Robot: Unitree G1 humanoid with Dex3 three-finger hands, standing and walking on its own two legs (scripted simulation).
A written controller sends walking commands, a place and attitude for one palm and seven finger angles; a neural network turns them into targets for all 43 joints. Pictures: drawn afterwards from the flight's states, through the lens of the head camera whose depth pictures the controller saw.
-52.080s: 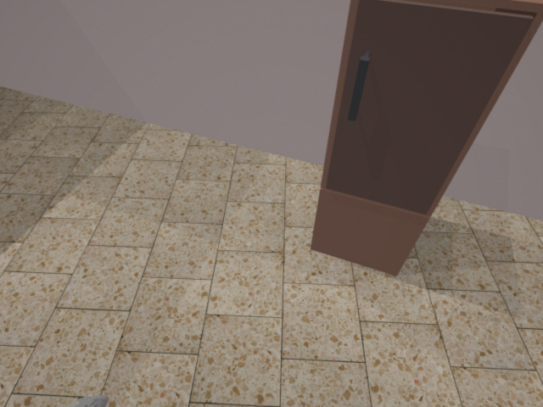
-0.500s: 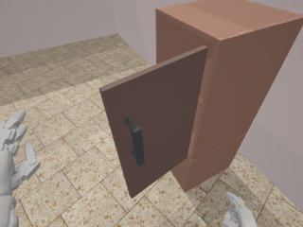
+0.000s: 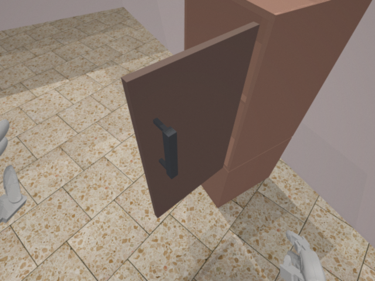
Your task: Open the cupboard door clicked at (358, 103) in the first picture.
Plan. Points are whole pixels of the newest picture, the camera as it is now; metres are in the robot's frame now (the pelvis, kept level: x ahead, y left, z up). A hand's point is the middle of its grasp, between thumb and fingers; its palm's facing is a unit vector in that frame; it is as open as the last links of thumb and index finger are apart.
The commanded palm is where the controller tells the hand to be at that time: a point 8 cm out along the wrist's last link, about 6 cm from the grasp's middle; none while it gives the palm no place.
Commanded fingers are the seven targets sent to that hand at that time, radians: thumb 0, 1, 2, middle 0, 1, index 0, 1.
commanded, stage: step back with the hand held close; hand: left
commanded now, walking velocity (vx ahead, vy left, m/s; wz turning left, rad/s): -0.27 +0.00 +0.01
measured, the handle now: (165, 150) +0.38 +0.08 +0.06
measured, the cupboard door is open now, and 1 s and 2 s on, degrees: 99 99 99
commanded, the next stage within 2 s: stop stepping back and stand still in 0.70 s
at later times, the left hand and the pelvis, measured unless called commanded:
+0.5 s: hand out of the picture +0.15 +0.28 +0.18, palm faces +0.45 -0.76 -0.46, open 7.4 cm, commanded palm +0.09 +0.31 +0.18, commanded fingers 0.00 0.90 0.90 -0.20 -0.30 -0.20 -0.30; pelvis -0.05 +0.01 +0.01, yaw +1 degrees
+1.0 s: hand out of the picture +0.04 +0.22 +0.16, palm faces +0.37 -0.79 -0.49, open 7.4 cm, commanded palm -0.03 +0.27 +0.18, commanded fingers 0.00 0.90 0.90 -0.20 -0.30 -0.20 -0.30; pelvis -0.17 -0.03 +0.00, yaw +0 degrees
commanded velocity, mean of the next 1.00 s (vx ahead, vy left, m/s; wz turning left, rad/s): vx -0.22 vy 0.02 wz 0.00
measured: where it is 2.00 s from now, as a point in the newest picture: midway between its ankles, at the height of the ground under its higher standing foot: outside the picture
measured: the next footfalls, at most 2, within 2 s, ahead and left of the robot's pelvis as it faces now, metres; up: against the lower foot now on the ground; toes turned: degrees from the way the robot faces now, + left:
right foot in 0.70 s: -0.18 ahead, -0.11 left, +0.00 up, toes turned -2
left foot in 0.96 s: -0.19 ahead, +0.10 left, +0.00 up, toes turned +7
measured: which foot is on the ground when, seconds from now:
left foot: down 0.00-0.72, up 0.74-0.94, down 0.96-1.00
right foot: down 0.00-0.30, up 0.32-0.68, down 0.70-1.00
